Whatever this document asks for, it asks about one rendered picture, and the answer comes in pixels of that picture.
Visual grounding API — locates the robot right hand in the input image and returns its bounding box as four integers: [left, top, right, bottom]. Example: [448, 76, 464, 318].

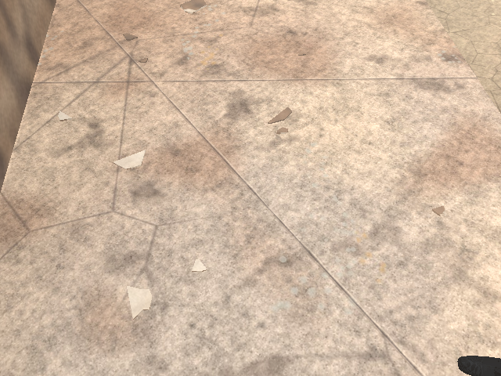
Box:
[457, 356, 501, 376]

